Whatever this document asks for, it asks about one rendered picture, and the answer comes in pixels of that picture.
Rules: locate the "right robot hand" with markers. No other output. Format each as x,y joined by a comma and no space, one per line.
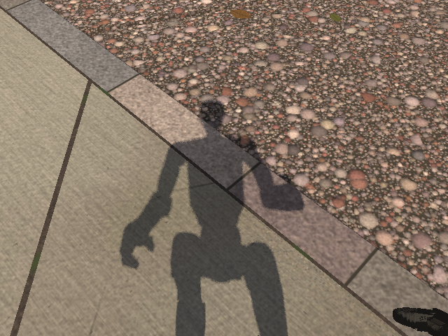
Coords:
435,321

